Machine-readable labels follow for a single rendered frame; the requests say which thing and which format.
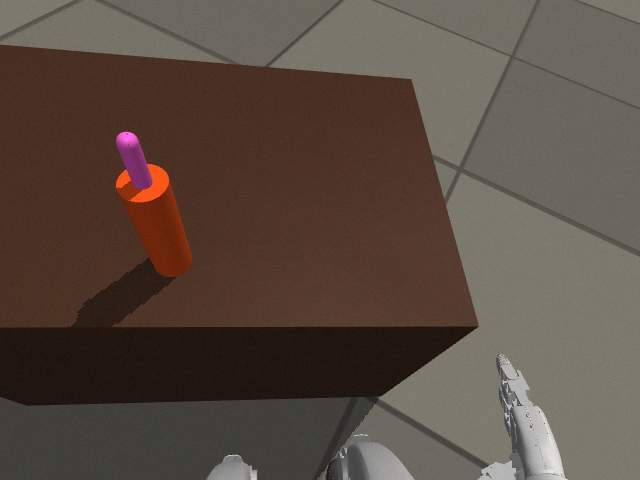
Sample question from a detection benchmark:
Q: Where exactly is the right robot hand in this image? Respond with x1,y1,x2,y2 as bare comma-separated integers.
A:
477,354,565,480

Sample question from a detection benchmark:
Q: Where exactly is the bottle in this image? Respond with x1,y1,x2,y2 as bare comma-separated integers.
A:
116,132,192,277

